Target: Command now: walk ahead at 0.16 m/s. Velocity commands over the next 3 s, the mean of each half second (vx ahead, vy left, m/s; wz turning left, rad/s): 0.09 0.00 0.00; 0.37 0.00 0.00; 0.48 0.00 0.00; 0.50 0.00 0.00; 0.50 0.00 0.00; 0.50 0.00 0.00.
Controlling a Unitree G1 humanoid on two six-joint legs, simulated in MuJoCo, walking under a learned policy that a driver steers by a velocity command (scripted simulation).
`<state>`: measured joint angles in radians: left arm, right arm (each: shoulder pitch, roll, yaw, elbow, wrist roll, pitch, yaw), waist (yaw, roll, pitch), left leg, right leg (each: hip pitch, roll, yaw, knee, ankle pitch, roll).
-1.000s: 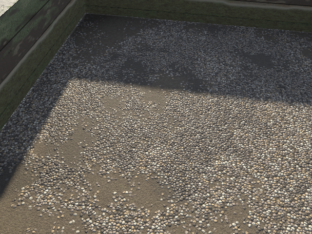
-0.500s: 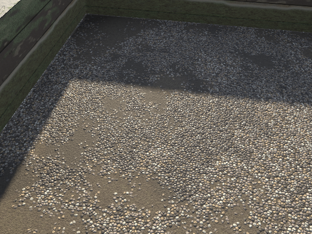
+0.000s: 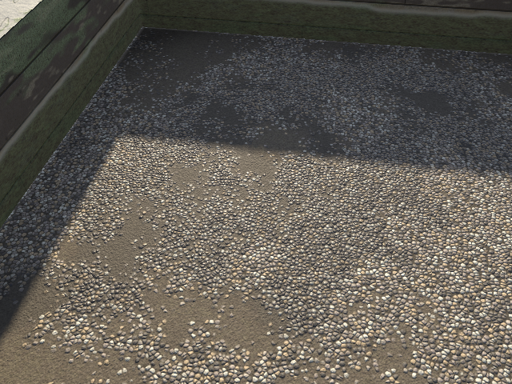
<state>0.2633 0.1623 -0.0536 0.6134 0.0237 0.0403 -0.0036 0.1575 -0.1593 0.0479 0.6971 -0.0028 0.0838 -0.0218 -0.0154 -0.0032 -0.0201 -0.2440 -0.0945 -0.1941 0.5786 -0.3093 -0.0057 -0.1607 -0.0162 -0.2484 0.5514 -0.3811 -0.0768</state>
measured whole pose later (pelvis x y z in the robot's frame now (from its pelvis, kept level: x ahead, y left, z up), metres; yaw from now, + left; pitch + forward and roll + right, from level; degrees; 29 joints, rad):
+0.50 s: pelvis -0.01 +0.00 +0.00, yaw +0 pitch +0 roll +0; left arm 0.23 0.19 -0.03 0.62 0.03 0.09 -0.02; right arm 0.17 -0.18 0.04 0.70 -0.01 0.09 -0.03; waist -0.02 0.00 -0.01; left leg -0.28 -0.09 -0.19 0.58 -0.29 -0.01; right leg -0.18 -0.01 -0.26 0.53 -0.35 -0.08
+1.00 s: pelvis +0.01 +0.01 -0.01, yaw +0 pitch -1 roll +0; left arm 0.25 0.18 -0.04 0.61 0.03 0.07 0.00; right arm 0.11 -0.17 0.04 0.68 -0.01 0.09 -0.05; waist 0.00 -0.01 -0.01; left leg -0.29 -0.10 -0.15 0.71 -0.39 0.02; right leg -0.19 -0.04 -0.25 0.67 -0.47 -0.06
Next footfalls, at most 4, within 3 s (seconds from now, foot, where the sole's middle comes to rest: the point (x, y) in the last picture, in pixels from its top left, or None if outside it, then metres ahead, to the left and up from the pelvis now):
none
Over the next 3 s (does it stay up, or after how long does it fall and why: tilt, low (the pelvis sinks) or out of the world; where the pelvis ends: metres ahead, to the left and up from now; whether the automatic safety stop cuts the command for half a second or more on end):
stays up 0.00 0.02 -0.01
